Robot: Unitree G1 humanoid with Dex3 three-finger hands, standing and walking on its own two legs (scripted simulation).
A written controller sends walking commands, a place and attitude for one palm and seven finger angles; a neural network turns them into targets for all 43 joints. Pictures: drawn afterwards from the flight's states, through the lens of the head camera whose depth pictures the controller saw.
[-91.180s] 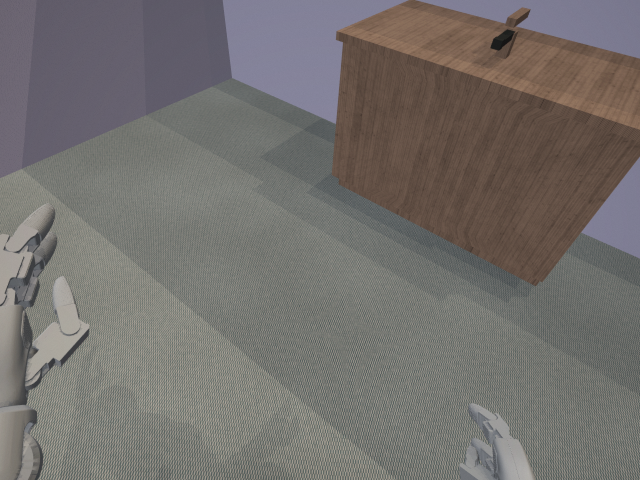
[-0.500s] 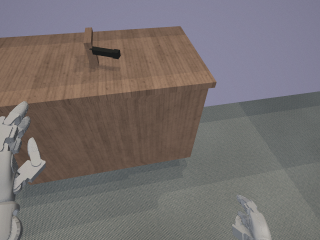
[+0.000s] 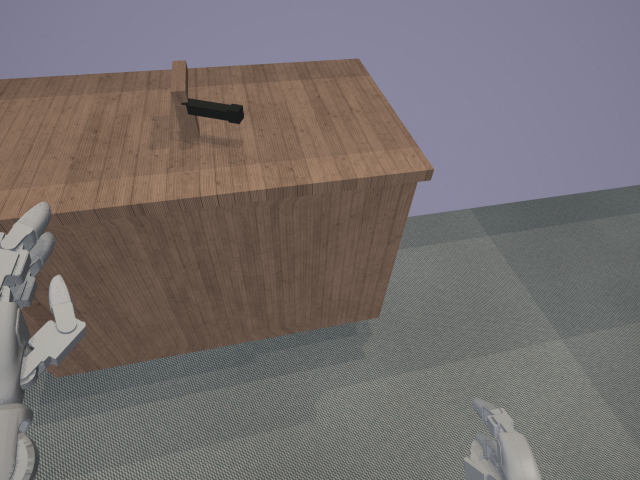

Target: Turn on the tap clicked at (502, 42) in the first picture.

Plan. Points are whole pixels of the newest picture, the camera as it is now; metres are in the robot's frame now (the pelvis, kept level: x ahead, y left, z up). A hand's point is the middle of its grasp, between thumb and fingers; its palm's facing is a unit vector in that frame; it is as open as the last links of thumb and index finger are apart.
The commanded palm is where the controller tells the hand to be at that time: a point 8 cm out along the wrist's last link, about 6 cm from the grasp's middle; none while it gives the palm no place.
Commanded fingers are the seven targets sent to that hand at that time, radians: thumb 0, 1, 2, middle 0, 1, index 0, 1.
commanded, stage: stand and check the lever's angle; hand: left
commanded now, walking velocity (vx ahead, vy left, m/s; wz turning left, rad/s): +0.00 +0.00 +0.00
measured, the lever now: (235, 113) +0.78 +0.23 +0.05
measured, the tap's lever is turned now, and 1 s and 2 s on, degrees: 64 64 64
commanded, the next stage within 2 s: stand and wait in 0.16 s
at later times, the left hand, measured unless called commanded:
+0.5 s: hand (74, 332) +0.21 +0.25 +0.15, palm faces +0.40 -0.84 -0.36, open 7.5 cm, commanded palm +0.16 +0.28 +0.17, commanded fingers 0.00 0.90 0.90 -0.20 -0.30 -0.20 -0.30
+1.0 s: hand (78, 324) +0.22 +0.25 +0.15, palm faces +0.40 -0.84 -0.36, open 7.5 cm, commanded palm +0.17 +0.28 +0.17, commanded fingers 0.00 0.90 0.90 -0.20 -0.30 -0.20 -0.30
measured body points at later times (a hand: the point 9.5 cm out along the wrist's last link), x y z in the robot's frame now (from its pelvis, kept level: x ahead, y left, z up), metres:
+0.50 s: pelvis +0.00 +0.00 +0.00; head +0.00 +0.01 +0.45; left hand +0.18 +0.29 +0.17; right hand +0.17 -0.23 -0.08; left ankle +0.01 +0.09 -0.74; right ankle +0.02 -0.12 -0.74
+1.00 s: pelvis +0.01 +0.00 +0.00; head +0.02 +0.01 +0.45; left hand +0.19 +0.29 +0.17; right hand +0.19 -0.22 -0.07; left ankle +0.01 +0.09 -0.74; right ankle +0.02 -0.12 -0.74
